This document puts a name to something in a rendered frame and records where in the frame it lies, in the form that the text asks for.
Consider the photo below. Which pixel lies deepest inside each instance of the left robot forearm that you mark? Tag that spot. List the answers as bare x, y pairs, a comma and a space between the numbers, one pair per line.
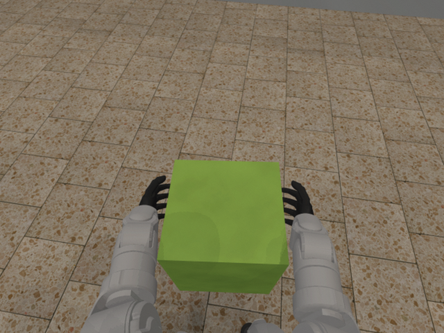
132, 271

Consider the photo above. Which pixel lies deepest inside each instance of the right robot shin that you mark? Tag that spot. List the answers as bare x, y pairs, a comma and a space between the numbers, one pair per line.
258, 321

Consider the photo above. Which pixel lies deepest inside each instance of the right robot forearm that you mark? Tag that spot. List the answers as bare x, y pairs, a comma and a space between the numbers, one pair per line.
319, 295

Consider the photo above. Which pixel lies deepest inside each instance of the carton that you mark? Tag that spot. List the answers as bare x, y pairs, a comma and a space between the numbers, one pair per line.
224, 227

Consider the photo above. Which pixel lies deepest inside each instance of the robot left hand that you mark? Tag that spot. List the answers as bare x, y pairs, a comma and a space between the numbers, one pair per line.
151, 196

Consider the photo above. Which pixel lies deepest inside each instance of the robot right hand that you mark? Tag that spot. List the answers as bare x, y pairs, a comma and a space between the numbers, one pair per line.
302, 202

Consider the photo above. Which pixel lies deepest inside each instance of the robot left upper arm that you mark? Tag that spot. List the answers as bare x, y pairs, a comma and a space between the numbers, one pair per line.
137, 316

